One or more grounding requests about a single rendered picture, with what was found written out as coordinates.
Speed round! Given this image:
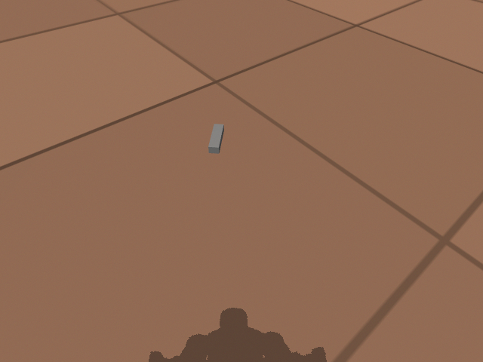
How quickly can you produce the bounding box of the carton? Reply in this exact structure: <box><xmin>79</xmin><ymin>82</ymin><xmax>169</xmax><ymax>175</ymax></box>
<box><xmin>208</xmin><ymin>124</ymin><xmax>224</xmax><ymax>154</ymax></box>

